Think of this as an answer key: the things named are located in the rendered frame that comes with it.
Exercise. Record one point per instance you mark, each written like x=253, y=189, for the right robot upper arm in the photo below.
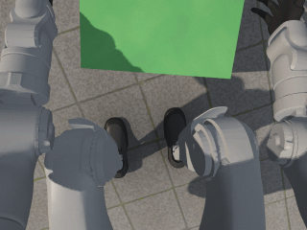
x=287, y=147

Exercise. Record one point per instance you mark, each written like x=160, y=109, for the right robot thigh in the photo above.
x=220, y=150

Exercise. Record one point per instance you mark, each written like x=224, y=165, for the left robot upper arm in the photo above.
x=26, y=131

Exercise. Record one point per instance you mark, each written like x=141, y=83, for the right robot hand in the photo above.
x=286, y=11

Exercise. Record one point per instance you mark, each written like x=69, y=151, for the right robot forearm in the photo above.
x=287, y=52

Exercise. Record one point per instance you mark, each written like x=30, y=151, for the robot right shin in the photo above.
x=180, y=149

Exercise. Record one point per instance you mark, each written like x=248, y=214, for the left robot forearm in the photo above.
x=26, y=55

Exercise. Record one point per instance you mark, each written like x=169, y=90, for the carton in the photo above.
x=195, y=38

